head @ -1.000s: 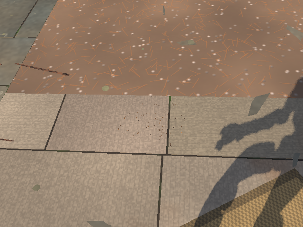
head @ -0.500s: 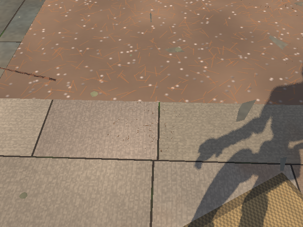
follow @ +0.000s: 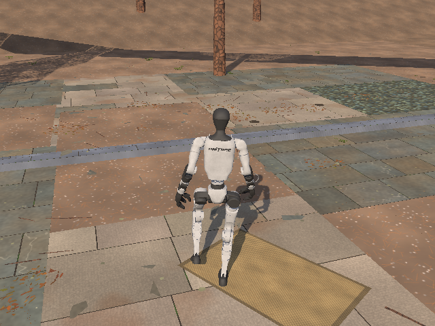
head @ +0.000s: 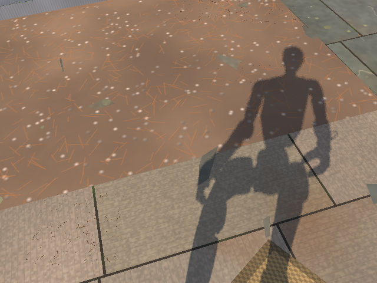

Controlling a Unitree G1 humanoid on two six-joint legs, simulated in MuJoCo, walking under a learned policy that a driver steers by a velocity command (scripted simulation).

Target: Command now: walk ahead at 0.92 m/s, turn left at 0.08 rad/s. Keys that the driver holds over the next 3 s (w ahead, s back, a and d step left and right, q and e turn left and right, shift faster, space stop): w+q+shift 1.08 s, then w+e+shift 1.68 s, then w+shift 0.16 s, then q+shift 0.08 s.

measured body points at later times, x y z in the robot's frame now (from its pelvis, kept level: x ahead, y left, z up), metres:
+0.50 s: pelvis +0.43 +0.01 +0.00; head +0.45 +0.00 +0.45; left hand +0.62 +0.27 -0.04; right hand +0.46 -0.28 -0.14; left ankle +0.36 +0.01 -0.74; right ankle +0.62 -0.15 -0.66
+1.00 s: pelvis +0.86 +0.12 -0.02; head +0.88 +0.14 +0.43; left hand +0.59 +0.26 -0.14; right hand +1.22 +0.17 -0.05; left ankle +0.92 +0.30 -0.67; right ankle +0.82 -0.09 -0.74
